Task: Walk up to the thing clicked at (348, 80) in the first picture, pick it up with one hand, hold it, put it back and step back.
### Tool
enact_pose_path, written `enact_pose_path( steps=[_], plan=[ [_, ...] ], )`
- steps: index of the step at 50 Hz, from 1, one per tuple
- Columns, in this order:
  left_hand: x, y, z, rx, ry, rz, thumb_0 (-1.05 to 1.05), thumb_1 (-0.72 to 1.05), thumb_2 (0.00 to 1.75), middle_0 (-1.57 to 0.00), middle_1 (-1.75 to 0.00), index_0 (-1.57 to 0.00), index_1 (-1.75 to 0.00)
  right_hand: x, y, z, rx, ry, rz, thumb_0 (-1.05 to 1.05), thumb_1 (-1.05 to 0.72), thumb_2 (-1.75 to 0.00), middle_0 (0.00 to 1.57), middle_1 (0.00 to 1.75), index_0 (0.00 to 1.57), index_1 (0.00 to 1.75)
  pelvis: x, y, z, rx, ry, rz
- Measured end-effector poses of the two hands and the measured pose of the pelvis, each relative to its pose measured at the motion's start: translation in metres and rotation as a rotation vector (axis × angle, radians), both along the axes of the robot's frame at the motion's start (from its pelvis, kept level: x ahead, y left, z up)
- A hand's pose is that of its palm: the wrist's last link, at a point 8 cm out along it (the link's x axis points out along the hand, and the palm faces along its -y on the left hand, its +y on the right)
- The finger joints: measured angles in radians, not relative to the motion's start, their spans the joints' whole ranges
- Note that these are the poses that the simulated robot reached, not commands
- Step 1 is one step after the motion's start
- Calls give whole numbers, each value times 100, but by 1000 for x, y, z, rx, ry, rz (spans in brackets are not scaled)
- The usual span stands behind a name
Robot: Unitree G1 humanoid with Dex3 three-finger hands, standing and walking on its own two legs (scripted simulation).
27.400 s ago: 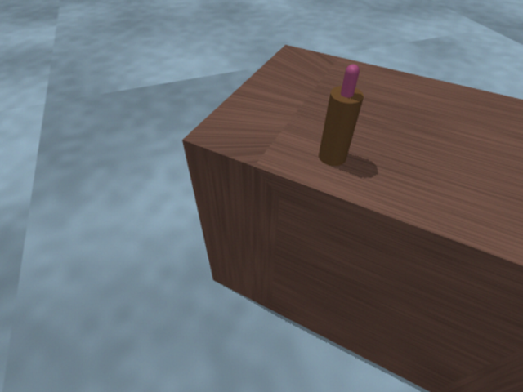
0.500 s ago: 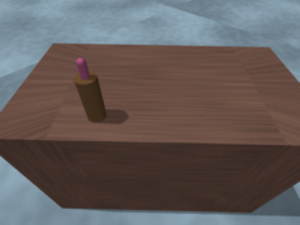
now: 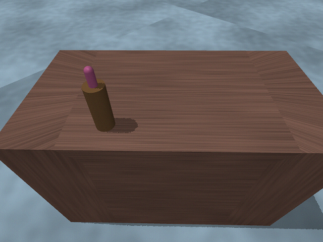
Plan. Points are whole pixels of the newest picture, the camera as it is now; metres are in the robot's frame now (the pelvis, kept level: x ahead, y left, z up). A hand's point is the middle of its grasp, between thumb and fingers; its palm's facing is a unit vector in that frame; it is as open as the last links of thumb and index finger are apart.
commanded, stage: stand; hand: left
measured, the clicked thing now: (97, 99) +0.50 +0.19 +0.08
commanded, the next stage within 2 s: step back in 1.60 s
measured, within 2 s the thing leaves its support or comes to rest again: neither
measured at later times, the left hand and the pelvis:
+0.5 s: hand out of the picture +0.09 +0.25 -0.16, palm faces -0.02 -0.94 -0.34, open 7.4 cm; pelvis +0.01 +0.00 +0.00, yaw +0 degrees
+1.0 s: hand out of the picture +0.09 +0.26 -0.15, palm faces -0.02 -0.94 -0.34, open 7.4 cm; pelvis +0.02 +0.00 +0.00, yaw -1 degrees
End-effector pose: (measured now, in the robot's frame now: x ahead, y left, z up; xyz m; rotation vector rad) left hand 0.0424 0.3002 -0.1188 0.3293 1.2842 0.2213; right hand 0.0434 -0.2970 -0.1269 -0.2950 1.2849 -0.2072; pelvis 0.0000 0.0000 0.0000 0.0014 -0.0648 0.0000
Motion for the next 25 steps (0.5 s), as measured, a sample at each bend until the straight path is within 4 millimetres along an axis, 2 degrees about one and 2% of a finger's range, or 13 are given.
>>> enact_pose_path(
  steps=[6,25],
  plan=[
    [4,-4,0,-4,2,4,1,90,90,-21,-30,-20,-30,5,-1,0,3,-1,5,1,-90,-90,21,30,20,30,3,-2,1,-2,2,0],
    [40,-7,0,-28,-48,-15,1,90,90,-21,-30,-20,-30,29,0,8,-10,-36,12,1,-90,-90,21,30,20,30,13,0,3,-2,10,-8]
  ],
)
